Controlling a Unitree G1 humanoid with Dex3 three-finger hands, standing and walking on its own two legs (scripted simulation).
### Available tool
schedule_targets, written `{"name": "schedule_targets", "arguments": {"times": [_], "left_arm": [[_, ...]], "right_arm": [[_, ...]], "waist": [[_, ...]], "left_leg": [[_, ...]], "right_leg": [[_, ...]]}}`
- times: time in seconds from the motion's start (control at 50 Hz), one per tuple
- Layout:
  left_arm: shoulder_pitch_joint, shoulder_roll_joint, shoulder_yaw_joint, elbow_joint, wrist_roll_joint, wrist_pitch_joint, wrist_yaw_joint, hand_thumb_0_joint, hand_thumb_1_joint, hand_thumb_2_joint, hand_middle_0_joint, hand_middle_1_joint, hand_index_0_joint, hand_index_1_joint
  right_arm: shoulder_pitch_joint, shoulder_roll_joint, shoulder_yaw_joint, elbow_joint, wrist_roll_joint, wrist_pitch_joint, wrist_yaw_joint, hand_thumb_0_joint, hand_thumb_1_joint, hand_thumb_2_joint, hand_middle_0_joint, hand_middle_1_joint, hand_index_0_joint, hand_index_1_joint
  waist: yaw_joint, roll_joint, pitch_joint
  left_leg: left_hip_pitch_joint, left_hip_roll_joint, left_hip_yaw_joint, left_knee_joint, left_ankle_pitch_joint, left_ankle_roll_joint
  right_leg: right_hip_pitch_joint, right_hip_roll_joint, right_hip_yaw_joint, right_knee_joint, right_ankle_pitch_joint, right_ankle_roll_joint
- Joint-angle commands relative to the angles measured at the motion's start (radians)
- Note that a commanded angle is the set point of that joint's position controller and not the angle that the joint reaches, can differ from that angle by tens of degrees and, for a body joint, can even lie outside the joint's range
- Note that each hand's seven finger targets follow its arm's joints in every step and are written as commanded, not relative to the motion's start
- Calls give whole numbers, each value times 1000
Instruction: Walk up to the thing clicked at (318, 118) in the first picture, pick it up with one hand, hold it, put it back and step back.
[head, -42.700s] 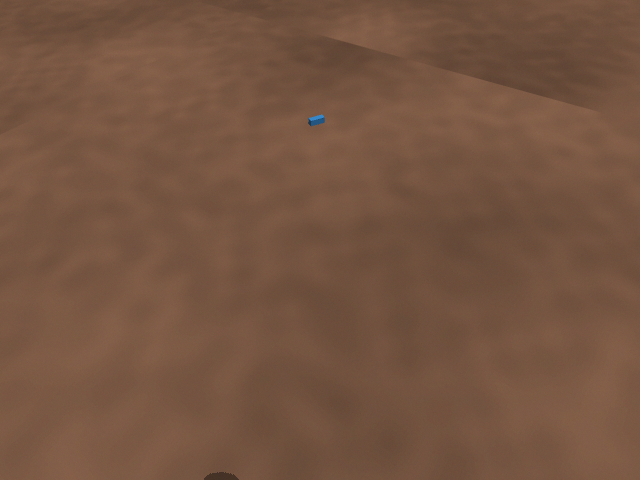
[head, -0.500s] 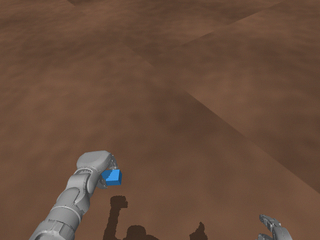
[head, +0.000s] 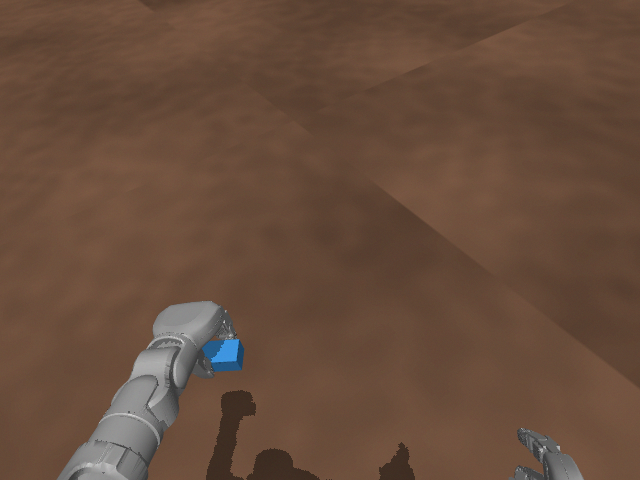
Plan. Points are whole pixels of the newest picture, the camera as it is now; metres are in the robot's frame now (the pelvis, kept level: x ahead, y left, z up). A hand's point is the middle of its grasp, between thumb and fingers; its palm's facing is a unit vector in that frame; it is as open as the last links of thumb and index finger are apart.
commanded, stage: hold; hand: left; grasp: from above
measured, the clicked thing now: (213, 356) +0.31 +0.22 -0.07
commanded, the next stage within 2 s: crouch in 0.08 s
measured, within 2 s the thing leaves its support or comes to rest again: neither
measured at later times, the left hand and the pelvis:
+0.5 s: hand (203, 371) +0.29 +0.23 -0.07, palm faces -0.46 -0.06 -0.89, open 6.3 cm; pelvis +0.00 +0.00 -0.01, yaw +1 degrees
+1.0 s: hand (234, 390) +0.35 +0.26 -0.31, palm faces -0.41 +0.00 -0.91, open 6.4 cm; pelvis -0.05 +0.01 -0.19, yaw +0 degrees
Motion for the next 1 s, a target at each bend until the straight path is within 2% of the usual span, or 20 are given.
{"name": "schedule_targets", "arguments": {"times": [0.0, 0.06, 0.12, 0.16, 0.18, 0.26, 0.3, 0.36, 0.42, 0.44, 0.48, 0.52, 0.56, 0.66, 0.7, 0.74, 0.82, 0.86, 0.9, 0.98], "left_arm": [[-340, 212, 112, -199, 7, -6, 45, 0, 817, 107, -1193, -63, -1209, -49], [-319, 196, 101, -181, 5, -7, 50, 0, 805, 145, -1206, -59, -1212, -55], [-370, 237, 132, -214, 11, -16, 63, 0, 795, 126, -1179, -84, -1195, -69], [-369, 217, 116, -208, 16, -15, 65, 0, 839, 57, -1186, -124, -1230, -80], [-346, 213, 122, -205, 12, -14, 69, 0, 759, 85, -1106, -116, -1150, -80], [-265, 178, 99, -119, 9, -14, 77, 0, 861, 117, -1218, -89, -1241, -68], [-276, 171, 90, -109, 14, -26, 85, 0, 868, 120, -1226, -90, -1248, -70], [-263, 181, 115, -52, 31, -45, 129, 0, 873, 122, -1241, -66, -1258, -51], [-304, 166, 106, 22, 57, -66, 190, 0, 883, 105, -1258, -47, -1273, -34], [-354, 188, 119, 19, 70, -73, 213, 0, 878, 112, -1249, -56, -1265, -42], [-381, 168, 109, 85, 89, -74, 256, 0, 858, 44, -1222, -51, -1250, -25], [-427, 190, 128, 128, 104, -83, 303, 0, 871, 85, -1246, -56, -1266, -37], [-459, 151, 113, 188, 132, -96, 337, 0, 874, 115, -1261, -47, -1274, -36], [-527, 159, 142, 350, 178, -93, 425, 0, 871, 94, -1245, -64, -1267, -45], [-609, 208, 172, 355, 180, -94, 451, 0, 845, 94, -1220, -67, -1243, -47], [-595, 191, 167, 437, 179, -88, 461, 0, 805, 125, -1209, -51, -1220, -43], [-669, 244, 202, 393, 171, -92, 471, 0, 792, 129, -1186, -78, -1202, -63], [-676, 243, 208, 422, 172, -83, 471, 0, 771, 139, -1170, -95, -1187, -80], [-711, 296, 240, 408, 179, -83, 471, 0, 726, 141, -1137, -95, -1153, -82], [-735, 310, 251, 459, 174, -82, 457, 0, 734, 138, -1137, -100, -1157, -82]], "right_arm": [[-94, -123, -42, -144, 1, -41, -5, 0, -893, -898, 200, 300, 199, 300], [-99, -119, -40, -148, 1, -39, -5, 0, -897, -900, 199, 300, 199, 300], [-90, -123, -44, -142, -1, -38, -5, 0, -896, -899, 200, 300, 199, 300], [-87, -121, -44, -142, 1, -39, -5, 0, -913, -910, 200, 301, 200, 301], [-89, -123, -47, -140, 0, -39, -5, 0, -870, -894, 201, 301, 201, 301], [-82, -126, -48, -135, -1, -39, -4, 0, -880, -897, 200, 300, 201, 300], [-81, -123, -49, -134, -2, -37, -4, 0, -881, -897, 200, 300, 200, 300], [-62, -125, -50, -127, -6, -32, 0, 0, -881, -897, 200, 300, 200, 300], [-45, -126, -56, -107, -16, -27, 6, 0, -884, -897, 200, 300, 200, 300], [-33, -131, -61, -97, -22, -26, 8, 0, -882, -896, 200, 300, 200, 300], [-7, -134, -67, -79, -30, -25, 16, 0, -886, -897, 199, 300, 200, 300], [23, -143, -76, -53, -39, -28, 24, 0, -889, -897, 199, 300, 199, 300], [51, -143, -86, -43, -51, -36, 32, 0, -888, -897, 199, 299, 199, 299], [92, -155, -101, -45, -72, -55, 44, 0, -891, -897, 199, 299, 199, 299], [104, -162, -107, -43, -80, -64, 42, 0, -889, -896, 199, 299, 199, 299], [112, -163, -107, -40, -83, -73, 40, 0, -888, -896, 199, 299, 199, 299], [134, -176, -116, -41, -97, -91, 36, 0, -886, -894, 199, 299, 200, 299], [135, -174, -113, -38, -101, -94, 33, 0, -888, -895, 199, 299, 200, 299], [140, -177, -115, -37, -106, -97, 31, 0, -887, -895, 200, 299, 200, 299], [137, -181, -108, -24, -117, -106, 35, 0, -886, -895, 200, 299, 200, 299]], "waist": [[-3, -39, -231], [-6, -31, -208], [-6, -8, -249], [-4, -3, -248], [-1, -11, -254], [-13, -69, -192], [-18, -79, -183], [-23, -97, -171], [-41, -92, -167], [-45, -68, -199], [-66, -87, -230], [-73, -54, -276], [-95, -45, -324], [-102, -16, -431], [-100, 33, -481], [-112, -7, -487], [-112, 58, -636], [-127, 55, -667], [-121, 57, -708], [-140, 79, -692]], "left_leg": [[146, -44, 16, -39, 153, 32], [139, -42, 13, -46, 142, 28], [152, -43, 15, -38, 165, 27], [162, -38, 12, -40, 177, 24], [164, -38, 11, -37, 187, 23], [126, -40, 12, -32, 166, 28], [113, -42, 9, -26, 159, 28], [84, -50, 12, -5, 134, 31], [34, -49, 8, 35, 110, 26], [17, -48, 8, 65, 112, 25], [-24, -49, 8, 127, 116, 27], [-94, -46, 7, 213, 116, 20], [-174, -41, -2, 321, 103, 16], [-416, -36, -14, 544, 52, 20], [-487, -34, -22, 606, 3, 16], [-611, -37, -26, 672, -60, 24], [-717, -29, -46, 803, -119, 24], [-776, -26, -55, 852, -136, 25], [-836, -24, -63, 894, -173, 26], [-920, -18, -93, 963, -279, 20]], "right_leg": [[12, 44, -28, -88, 149, -22], [7, 47, -31, -91, 132, -25], [19, 47, -28, -80, 157, -25], [19, 50, -30, -74, 164, -28], [20, 51, -33, -75, 170, -28], [3, 48, -34, -84, 157, -24], [-14, 46, -35, -79, 153, -23], [-37, 39, -30, -70, 134, -20], [-89, 39, -34, -24, 115, -24], [-120, 38, -32, 1, 121, -24], [-162, 37, -29, 48, 138, -20], [-233, 39, -29, 129, 140, -23], [-344, 41, -31, 234, 124, -30], [-562, 45, -43, 443, 66, -40], [-651, 48, -52, 513, 16, -47], [-717, 50, -57, 578, -32, -48], [-864, 48, -69, 726, -91, -57], [-919, 49, -77, 790, -103, -58], [-964, 50, -83, 841, -133, -58], [-1135, 47, -97, 935, -235, -65]]}}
